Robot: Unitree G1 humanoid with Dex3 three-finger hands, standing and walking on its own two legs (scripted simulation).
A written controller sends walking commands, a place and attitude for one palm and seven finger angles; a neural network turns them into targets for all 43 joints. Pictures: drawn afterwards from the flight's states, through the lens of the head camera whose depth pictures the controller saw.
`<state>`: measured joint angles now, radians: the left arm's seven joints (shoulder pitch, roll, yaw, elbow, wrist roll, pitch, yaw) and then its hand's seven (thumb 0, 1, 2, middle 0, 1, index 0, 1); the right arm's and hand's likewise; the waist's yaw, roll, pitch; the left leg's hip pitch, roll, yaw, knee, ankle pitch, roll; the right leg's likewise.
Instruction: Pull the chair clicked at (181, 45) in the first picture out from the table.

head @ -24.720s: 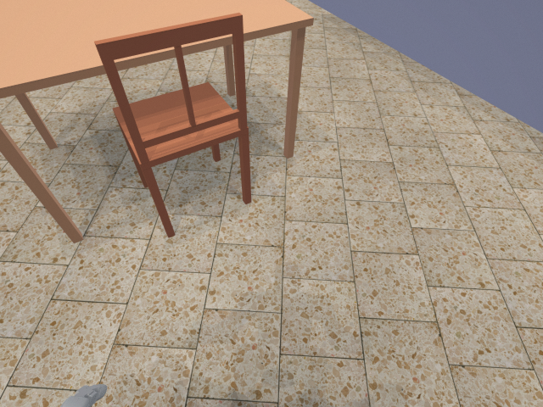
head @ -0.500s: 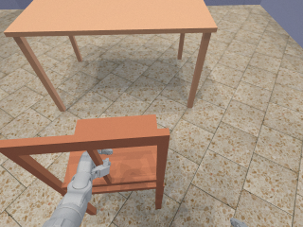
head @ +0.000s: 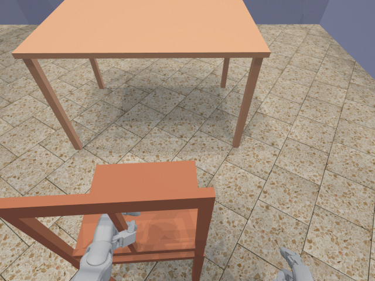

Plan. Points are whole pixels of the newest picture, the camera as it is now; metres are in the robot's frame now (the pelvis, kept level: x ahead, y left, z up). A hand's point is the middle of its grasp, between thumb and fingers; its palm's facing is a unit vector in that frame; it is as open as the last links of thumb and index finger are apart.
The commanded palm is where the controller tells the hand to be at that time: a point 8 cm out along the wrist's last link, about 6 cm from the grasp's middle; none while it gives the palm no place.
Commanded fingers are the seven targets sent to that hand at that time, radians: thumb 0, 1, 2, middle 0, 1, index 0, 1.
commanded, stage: stop walking, hand still on the chair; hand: left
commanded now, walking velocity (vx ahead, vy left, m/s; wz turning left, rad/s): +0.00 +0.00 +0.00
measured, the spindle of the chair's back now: (125, 232) +0.25 +0.17 -0.10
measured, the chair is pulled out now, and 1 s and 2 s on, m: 0.65 0.65 0.65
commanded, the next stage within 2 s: open the thumb and straighten the fingers in 0.08 s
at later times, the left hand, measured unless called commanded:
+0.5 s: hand (130, 232) +0.24 +0.15 -0.07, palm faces +0.04 -0.98 -0.17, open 10.1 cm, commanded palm +0.22 +0.20 -0.05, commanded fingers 0.00 -0.55 0.20 -0.32 -0.94 -0.32 -0.94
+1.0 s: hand (126, 237) +0.23 +0.16 -0.08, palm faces +0.06 -0.98 -0.19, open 17.3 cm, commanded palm +0.21 +0.21 -0.05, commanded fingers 0.00 -0.55 0.20 0.00 0.00 0.00 0.00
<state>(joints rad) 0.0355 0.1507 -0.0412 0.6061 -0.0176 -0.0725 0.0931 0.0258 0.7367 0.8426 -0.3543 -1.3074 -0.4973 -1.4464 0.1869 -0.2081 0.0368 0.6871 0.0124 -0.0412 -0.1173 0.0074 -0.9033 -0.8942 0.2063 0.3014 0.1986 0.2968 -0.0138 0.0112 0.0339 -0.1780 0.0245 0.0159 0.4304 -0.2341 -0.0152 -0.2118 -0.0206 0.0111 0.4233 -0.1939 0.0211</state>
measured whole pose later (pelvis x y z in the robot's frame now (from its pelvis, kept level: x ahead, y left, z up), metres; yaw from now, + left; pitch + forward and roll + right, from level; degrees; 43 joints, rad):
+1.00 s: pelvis +0.03 -0.01 -0.05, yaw +4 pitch +11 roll -1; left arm 0.32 0.20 -0.02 0.03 -0.06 0.20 0.00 -0.01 -0.53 0.21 -0.04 -0.10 -0.03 -0.09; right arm 0.25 -0.26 0.01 0.56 0.03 -0.19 -0.11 0.01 -0.90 -0.89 0.21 0.30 0.20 0.30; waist -0.02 0.06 -0.13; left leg -0.61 0.01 -0.06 0.88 -0.47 -0.03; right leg -0.61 -0.04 -0.06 0.87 -0.46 0.01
